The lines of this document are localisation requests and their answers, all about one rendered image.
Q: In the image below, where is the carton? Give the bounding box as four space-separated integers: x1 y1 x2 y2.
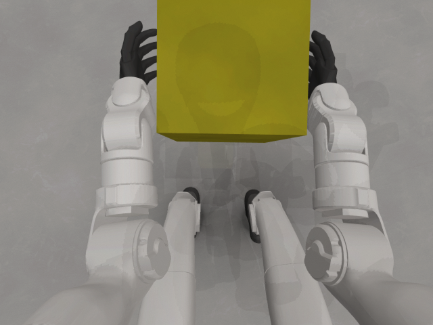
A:
156 0 311 143

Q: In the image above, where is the robot right hand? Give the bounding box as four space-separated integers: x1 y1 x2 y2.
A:
308 30 338 99

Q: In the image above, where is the robot right upper arm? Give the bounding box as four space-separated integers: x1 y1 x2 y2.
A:
304 221 433 325

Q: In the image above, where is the left robot shin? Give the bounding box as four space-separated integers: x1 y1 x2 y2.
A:
167 192 195 212

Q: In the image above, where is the robot left upper arm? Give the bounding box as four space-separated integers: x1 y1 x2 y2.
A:
21 219 171 325

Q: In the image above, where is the robot left hand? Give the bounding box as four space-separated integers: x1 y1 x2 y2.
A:
120 21 157 85

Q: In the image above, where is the robot right forearm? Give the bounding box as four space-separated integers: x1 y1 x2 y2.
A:
307 83 394 267

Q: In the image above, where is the robot left forearm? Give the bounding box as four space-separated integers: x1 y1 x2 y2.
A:
86 77 158 271

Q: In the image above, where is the robot left thigh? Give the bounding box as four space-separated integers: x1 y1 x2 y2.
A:
137 198 201 325

